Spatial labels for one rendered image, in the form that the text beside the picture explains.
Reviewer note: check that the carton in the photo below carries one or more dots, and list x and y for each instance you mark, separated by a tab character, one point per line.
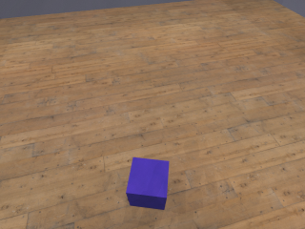
148	183

